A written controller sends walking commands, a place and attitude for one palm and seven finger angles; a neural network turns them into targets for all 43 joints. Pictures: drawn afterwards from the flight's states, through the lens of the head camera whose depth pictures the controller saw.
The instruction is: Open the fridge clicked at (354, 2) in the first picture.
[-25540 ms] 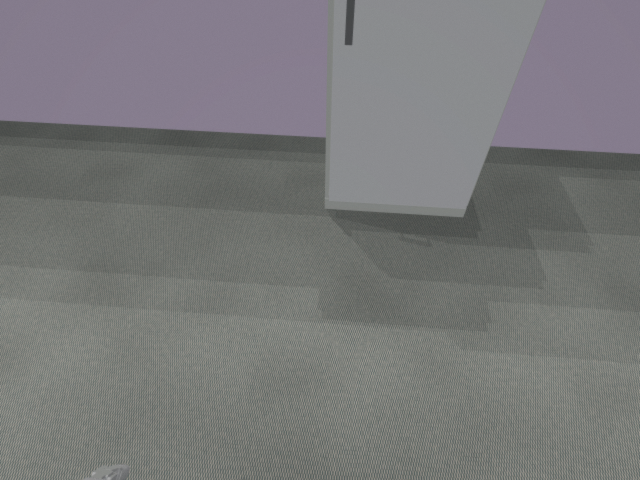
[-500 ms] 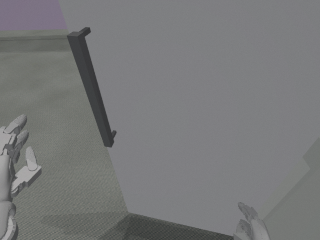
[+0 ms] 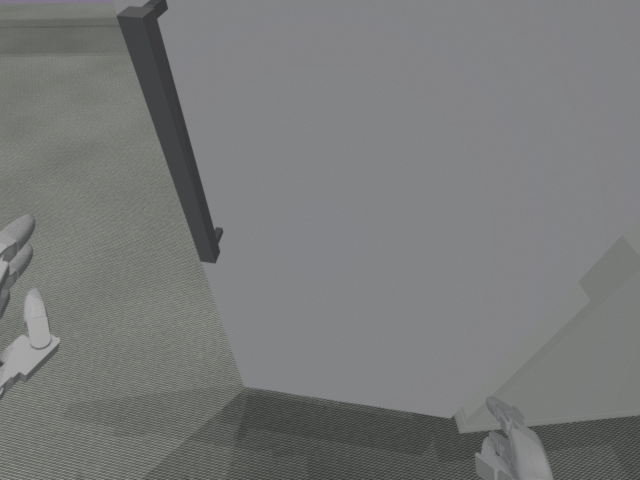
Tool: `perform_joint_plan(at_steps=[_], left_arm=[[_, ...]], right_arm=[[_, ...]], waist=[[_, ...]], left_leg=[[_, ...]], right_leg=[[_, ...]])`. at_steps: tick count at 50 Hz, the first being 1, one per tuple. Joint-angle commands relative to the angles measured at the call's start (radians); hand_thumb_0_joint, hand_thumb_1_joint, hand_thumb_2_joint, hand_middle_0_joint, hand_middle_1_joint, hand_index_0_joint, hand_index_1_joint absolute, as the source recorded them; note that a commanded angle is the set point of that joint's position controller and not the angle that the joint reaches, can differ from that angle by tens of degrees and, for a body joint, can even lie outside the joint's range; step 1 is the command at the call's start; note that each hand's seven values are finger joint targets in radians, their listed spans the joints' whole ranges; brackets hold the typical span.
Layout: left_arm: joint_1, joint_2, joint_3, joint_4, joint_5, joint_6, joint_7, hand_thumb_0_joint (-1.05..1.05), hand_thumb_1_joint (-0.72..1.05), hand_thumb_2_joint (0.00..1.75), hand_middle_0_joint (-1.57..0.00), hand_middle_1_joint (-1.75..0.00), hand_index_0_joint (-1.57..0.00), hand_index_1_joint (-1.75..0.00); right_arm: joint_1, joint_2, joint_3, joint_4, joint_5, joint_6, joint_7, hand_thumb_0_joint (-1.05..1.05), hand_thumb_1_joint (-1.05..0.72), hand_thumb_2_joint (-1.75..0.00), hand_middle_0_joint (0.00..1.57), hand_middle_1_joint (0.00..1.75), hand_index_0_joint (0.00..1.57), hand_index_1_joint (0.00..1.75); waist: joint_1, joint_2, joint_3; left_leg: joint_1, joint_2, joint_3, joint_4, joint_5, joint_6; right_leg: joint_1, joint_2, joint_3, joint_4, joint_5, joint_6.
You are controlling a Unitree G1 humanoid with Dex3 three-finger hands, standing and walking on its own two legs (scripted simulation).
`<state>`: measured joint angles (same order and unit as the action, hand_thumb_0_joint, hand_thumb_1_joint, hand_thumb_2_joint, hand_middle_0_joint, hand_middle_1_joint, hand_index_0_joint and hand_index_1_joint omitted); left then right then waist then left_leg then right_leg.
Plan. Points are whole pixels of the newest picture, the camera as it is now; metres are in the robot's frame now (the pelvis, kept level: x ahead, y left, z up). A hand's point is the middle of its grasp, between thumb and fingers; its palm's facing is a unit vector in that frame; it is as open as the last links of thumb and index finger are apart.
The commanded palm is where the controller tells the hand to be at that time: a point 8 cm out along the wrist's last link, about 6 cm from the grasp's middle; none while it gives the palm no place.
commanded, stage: step back with the hand held close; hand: left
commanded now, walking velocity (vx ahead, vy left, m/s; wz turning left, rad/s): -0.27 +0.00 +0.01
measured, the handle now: (189, 158) +0.43 +0.20 +0.18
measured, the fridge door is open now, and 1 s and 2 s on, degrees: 76 76 76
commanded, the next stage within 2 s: stop stepping back and stand still in 0.80 s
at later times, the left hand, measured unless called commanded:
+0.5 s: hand out of the picture +0.15 +0.30 +0.17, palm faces +0.47 -0.77 -0.43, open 7.4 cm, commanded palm +0.07 +0.33 +0.18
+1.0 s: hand out of the picture +0.05 +0.28 +0.17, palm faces +0.43 -0.80 -0.43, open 7.4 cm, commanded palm -0.01 +0.31 +0.18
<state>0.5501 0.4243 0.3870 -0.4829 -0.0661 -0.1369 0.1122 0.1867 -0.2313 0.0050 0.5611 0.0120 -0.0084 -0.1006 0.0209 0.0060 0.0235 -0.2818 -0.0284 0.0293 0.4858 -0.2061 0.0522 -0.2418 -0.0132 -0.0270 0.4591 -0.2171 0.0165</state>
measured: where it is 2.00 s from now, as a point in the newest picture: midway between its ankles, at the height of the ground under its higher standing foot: outside the picture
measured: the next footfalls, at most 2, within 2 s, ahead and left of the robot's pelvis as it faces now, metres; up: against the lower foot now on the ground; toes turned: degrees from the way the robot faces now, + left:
right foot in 0.68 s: -0.18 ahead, -0.07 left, +0.00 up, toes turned +2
left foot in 1.00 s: -0.08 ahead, +0.11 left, +0.00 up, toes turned +0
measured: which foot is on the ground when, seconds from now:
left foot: down 0.00-0.82, up 0.84-0.98, down 1.00-1.00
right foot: down 0.00-0.40, up 0.42-0.66, down 0.68-1.00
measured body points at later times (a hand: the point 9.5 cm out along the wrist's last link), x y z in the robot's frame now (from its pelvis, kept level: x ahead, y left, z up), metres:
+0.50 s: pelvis -0.05 +0.02 -0.01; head -0.04 +0.06 +0.44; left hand +0.12 +0.34 +0.19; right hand +0.11 -0.21 -0.08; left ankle +0.03 +0.08 -0.74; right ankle -0.07 -0.13 -0.70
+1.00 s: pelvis -0.15 +0.01 -0.01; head -0.15 +0.04 +0.44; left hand +0.02 +0.32 +0.19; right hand +0.02 -0.24 -0.07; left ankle -0.12 +0.11 -0.74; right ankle -0.19 -0.12 -0.74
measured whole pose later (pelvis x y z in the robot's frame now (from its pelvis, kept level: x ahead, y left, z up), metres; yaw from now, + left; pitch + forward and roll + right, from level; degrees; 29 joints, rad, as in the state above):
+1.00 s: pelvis -0.15 +0.01 -0.01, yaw -1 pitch +2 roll -2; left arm 0.52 0.45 0.43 -0.50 -0.05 -0.20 0.14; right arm 0.22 -0.23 0.01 0.61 0.00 -0.05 -0.10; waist 0.02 -0.03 -0.05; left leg -0.37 0.00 0.01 0.58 -0.19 0.00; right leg -0.22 0.02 0.01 0.51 -0.32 0.01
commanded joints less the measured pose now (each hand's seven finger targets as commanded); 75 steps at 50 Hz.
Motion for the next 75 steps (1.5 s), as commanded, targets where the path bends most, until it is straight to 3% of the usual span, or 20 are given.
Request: perform_joint_plan(at_steps=[1, 7, 15, 18, 20, 21, 24, 33, 38, 41, 43, 46, 51, 54, 58, 61, 65, 69, 72, 75], left_arm=[[-0.057, 0.17, 0.149, -0.232, 0.01, -0.091, 0.038, 0.0, 0.9, 0.9, -0.2, -0.3, -0.2, -0.3], [-0.096, 0.147, 0.153, -0.196, 0.039, -0.113, 0.038, 0.0, 0.9, 0.9, -0.2, -0.3, -0.2, -0.3], [-0.119, 0.173, 0.143, -0.248, 0.027, -0.143, 0.068, 0.0, 0.9, 0.9, -0.2, -0.3, -0.2, -0.3], [-0.101, 0.204, 0.181, -0.28, 0.027, -0.158, 0.074, 0.0, 0.9, 0.9, -0.2, -0.3, -0.2, -0.3], [-0.099, 0.167, 0.186, -0.272, 0.047, -0.172, 0.062, 0.0, 0.9, 0.9, -0.2, -0.3, -0.2, -0.3], [-0.121, 0.18, 0.205, -0.27, 0.057, -0.175, 0.057, 0.0, 0.9, 0.9, -0.2, -0.3, -0.2, -0.3], [-0.06, 0.169, 0.193, -0.246, 0.044, -0.185, 0.049, 0.0, 0.9, 0.9, -0.2, -0.3, -0.2, -0.3], [-0.078, 0.218, 0.162, -0.289, 0.009, -0.178, 0.018, 0.0, 0.9, 0.9, -0.2, -0.3, -0.2, -0.3], [0.004, 0.251, 0.231, -0.313, -0.03, -0.162, 0.01, 0.0, 0.9, 0.9, -0.2, -0.3, -0.2, -0.3], [0.058, 0.256, 0.23, -0.256, -0.053, -0.15, 0.018, 0.0, 0.9, 0.9, -0.2, -0.3, -0.2, -0.3], [0.001, 0.243, 0.224, -0.222, -0.025, -0.133, 0.029, 0.0, 0.9, 0.9, -0.2, -0.3, -0.2, -0.3], [-0.101, 0.198, 0.155, -0.137, 0.014, -0.102, 0.043, 0.0, 0.9, 0.9, -0.2, -0.3, -0.2, -0.3], [-0.075, 0.182, 0.121, -0.186, 0.024, -0.101, 0.062, 0.0, 0.9, 0.9, -0.2, -0.3, -0.2, -0.3], [-0.061, 0.18, 0.143, -0.295, 0.023, -0.122, 0.054, 0.0, 0.9, 0.9, -0.2, -0.3, -0.2, -0.3], [-0.044, 0.195, 0.179, -0.267, 0.049, -0.13, 0.052, 0.0, 0.9, 0.9, -0.2, -0.3, -0.2, -0.3], [-0.014, 0.178, 0.163, -0.202, 0.031, -0.132, 0.04, 0.0, 0.9, 0.9, -0.2, -0.3, -0.2, -0.3], [-0.077, 0.127, 0.112, -0.12, 0.01, -0.104, 0.036, 0.0, 0.9, 0.9, -0.2, -0.3, -0.2, -0.3], [-0.271, 0.134, 0.073, -0.078, 0.034, -0.103, 0.047, 0.0, 0.9, 0.9, -0.2, -0.3, -0.2, -0.3], [-0.287, 0.14, 0.078, -0.177, 0.041, -0.12, 0.052, 0.0, 0.9, 0.9, -0.2, -0.3, -0.2, -0.3], [-0.258, 0.165, 0.108, -0.218, 0.044, -0.134, 0.048, 0.0, 0.9, 0.9, -0.2, -0.3, -0.2, -0.3]], right_arm=[[-0.096, -0.131, -0.047, -0.175, -0.006, -0.069, -0.006, 0.0, -0.9, -0.9, 0.2, 0.3, 0.2, 0.3], [-0.075, -0.14, -0.055, -0.172, -0.007, -0.099, -0.002, 0.0, -0.9, -0.9, 0.2, 0.3, 0.2, 0.3], [-0.038, -0.115, -0.049, -0.118, -0.015, -0.12, 0.009, 0.0, -0.9, -0.9, 0.2, 0.3, 0.2, 0.3], [-0.067, -0.129, -0.049, -0.126, -0.017, -0.129, -0.002, 0.0, -0.9, -0.9, 0.2, 0.3, 0.2, 0.3], [-0.087, -0.153, -0.053, -0.136, -0.019, -0.148, -0.006, 0.0, -0.9, -0.9, 0.2, 0.3, 0.2, 0.3], [-0.076, -0.141, -0.061, -0.131, -0.032, -0.151, -0.005, 0.0, -0.9, -0.9, 0.2, 0.3, 0.2, 0.3], [-0.061, -0.115, -0.066, -0.115, -0.036, -0.171, 0.011, 0.0, -0.9, -0.9, 0.2, 0.3, 0.2, 0.3], [-0.065, -0.119, -0.056, -0.055, -0.043, -0.149, 0.029, 0.0, -0.9, -0.9, 0.2, 0.3, 0.2, 0.3], [-0.089, -0.102, -0.072, -0.11, -0.019, -0.114, 0.043, 0.0, -0.9, -0.9, 0.2, 0.3, 0.2, 0.3], [-0.12, -0.084, -0.068, -0.123, 0.01, -0.092, 0.029, 0.0, -0.9, -0.9, 0.2, 0.3, 0.2, 0.3], [-0.143, -0.073, -0.059, -0.102, -0.019, -0.086, 0.022, 0.0, -0.9, -0.9, 0.2, 0.3, 0.2, 0.3], [-0.12, -0.061, -0.016, -0.096, -0.026, -0.075, -0.002, 0.0, -0.9, -0.9, 0.2, 0.3, 0.2, 0.3], [-0.064, -0.136, -0.055, -0.132, 0.012, -0.121, -0.016, 0.0, -0.9, -0.9, 0.2, 0.3, 0.2, 0.3], [-0.085, -0.123, -0.039, -0.129, -0.013, -0.153, -0.012, 0.0, -0.9, -0.9, 0.2, 0.3, 0.2, 0.3], [-0.053, -0.126, -0.049, -0.115, -0.021, -0.183, 0.002, 0.0, -0.9, -0.9, 0.2, 0.3, 0.2, 0.3], [-0.044, -0.104, -0.043, -0.096, -0.03, -0.176, 0.012, 0.0, -0.9, -0.9, 0.2, 0.3, 0.2, 0.3], [-0.036, -0.113, -0.064, -0.06, -0.02, -0.152, 0.013, 0.0, -0.9, -0.9, 0.2, 0.3, 0.2, 0.3], [-0.051, -0.104, -0.039, -0.035, -0.016, -0.163, 0.007, 0.0, -0.9, -0.9, 0.2, 0.3, 0.2, 0.3], [-0.057, -0.132, -0.044, -0.064, -0.013, -0.179, 0.0, 0.0, -0.9, -0.9, 0.2, 0.3, 0.2, 0.3], [-0.062, -0.086, -0.025, -0.058, -0.034, -0.199, 0.007, 0.0, -0.9, -0.9, 0.2, 0.3, 0.2, 0.3]], waist=[[0.006, 0.112, -0.143], [-0.001, 0.074, -0.077], [-0.028, -0.074, -0.097], [-0.022, 0.073, -0.088], [-0.009, 0.312, -0.09], [-0.007, 0.311, -0.085], [0.001, 0.152, -0.119], [0.011, 0.166, -0.346], [0.02, 0.082, -0.396], [-0.002, -0.211, -0.184], [-0.002, -0.144, -0.07], [-0.024, -0.073, -0.036], [0.003, 0.008, -0.195], [-0.004, 0.199, -0.159], [-0.007, 0.232, -0.1], [-0.011, 0.139, -0.091], [-0.017, -0.195, -0.049], [-0.038, -0.058, 0.042], [-0.025, 0.153, -0.006], [-0.032, 0.226, 0.02]], left_leg=[[-0.118, 0.148, -0.173, -0.155, 0.037, 0.027], [-0.391, 0.156, -0.216, -0.185, -0.401, 0.058], [-0.028, 0.041, -0.101, 0.154, -0.156, -0.02], [-0.08, 0.11, -0.191, -0.049, -0.198, 0.002], [-0.408, 0.286, -0.433, -0.394, -0.591, 0.071], [-0.441, 0.318, -0.49, -0.412, -0.568, 0.102], [-0.186, 0.281, -0.397, -0.282, -0.181, 0.105], [0.325, 0.213, -0.203, -0.107, 0.612, -0.016], [0.275, 0.187, -0.152, -0.128, 0.404, -0.024], [0.192, 0.002, -0.023, 0.298, -0.084, -0.081], [-0.08, 0.008, -0.078, 0.537, -0.204, -0.083], [-0.128, 0.046, -0.04, 0.207, -0.106, -0.066], [0.096, 0.141, -0.126, -0.06, 0.271, 0.009], [-0.085, 0.204, -0.312, -0.301, -0.204, 0.026], [-0.236, 0.172, -0.27, -0.389, -0.517, 0.008], [-0.111, 0.093, -0.17, -0.24, -0.305, -0.048], [-0.023, 0.03, -0.061, 0.309, -0.102, -0.047], [0.0, 0.074, -0.041, 0.103, -0.122, -0.02], [0.091, 0.176, -0.244, -0.122, -0.15, 0.044], [-0.012, 0.314, -0.541, -0.392, -0.431, 0.099]], right_leg=[[0.147, -0.019, 0.053, 0.053, 0.122, -0.007], [0.213, -0.019, 0.095, 0.104, -0.031, -0.015], [-0.198, -0.201, 0.198, -0.141, -0.177, -0.11], [-0.147, -0.088, 0.095, -0.028, -0.174, -0.055], [0.168, 0.081, 0.021, 0.336, -0.127, 0.001], [0.183, 0.089, 0.043, 0.45, -0.108, 0.0], [0.039, 0.078, 0.056, 0.344, -0.215, -0.012], [0.016, 0.049, 0.041, -0.097, 0.088, -0.022], [0.039, 0.047, 0.027, -0.091, 0.032, -0.02], [-0.349, -0.243, 0.228, -0.308, -0.173, -0.119], [-0.305, -0.35, 0.313, -0.233, 0.168, -0.212], [-0.059, -0.218, 0.141, -0.041, 0.595, -0.118], [0.026, -0.025, 0.086, -0.004, 0.185, 0.013], [0.125, 0.04, 0.029, 0.108, -0.105, -0.005], [0.238, 0.081, -0.015, 0.069, -0.161, -0.023], [0.159, 0.034, 0.014, -0.136, -0.192, -0.059], [-0.157, -0.23, 0.342, -0.301, -0.456, -0.201], [-0.158, -0.193, 0.231, -0.169, -0.332, -0.147], [-0.149, 0.001, 0.075, 0.078, -0.159, -0.048], [-0.142, 0.035, 0.058, 0.34, -0.251, -0.019]])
